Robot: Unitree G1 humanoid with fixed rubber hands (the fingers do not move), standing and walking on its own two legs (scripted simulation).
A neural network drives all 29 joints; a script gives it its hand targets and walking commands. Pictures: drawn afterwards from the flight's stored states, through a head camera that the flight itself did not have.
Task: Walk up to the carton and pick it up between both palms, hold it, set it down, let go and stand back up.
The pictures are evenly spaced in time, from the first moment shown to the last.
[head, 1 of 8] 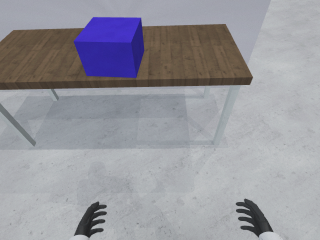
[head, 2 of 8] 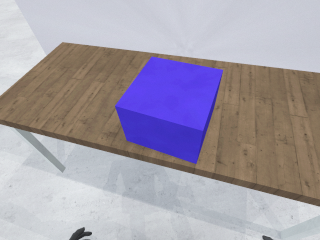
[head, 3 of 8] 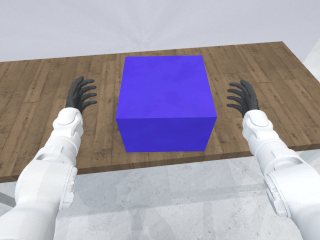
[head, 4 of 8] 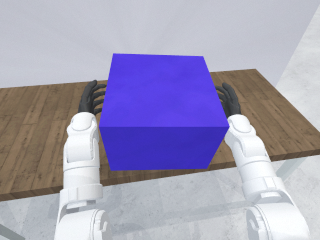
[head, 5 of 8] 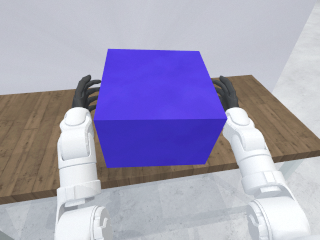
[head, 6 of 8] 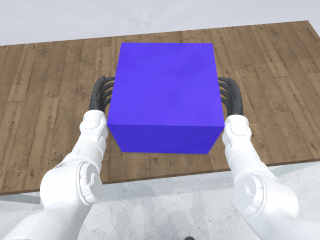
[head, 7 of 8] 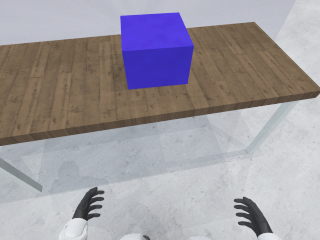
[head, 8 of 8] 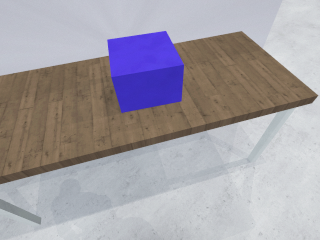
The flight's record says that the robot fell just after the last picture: no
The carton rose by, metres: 0.22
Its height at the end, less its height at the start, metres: +0.00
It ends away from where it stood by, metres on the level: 0.13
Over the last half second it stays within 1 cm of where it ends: yes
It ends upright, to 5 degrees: yes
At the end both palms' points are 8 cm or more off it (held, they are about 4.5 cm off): yes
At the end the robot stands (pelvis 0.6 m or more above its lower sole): yes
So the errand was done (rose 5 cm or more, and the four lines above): yes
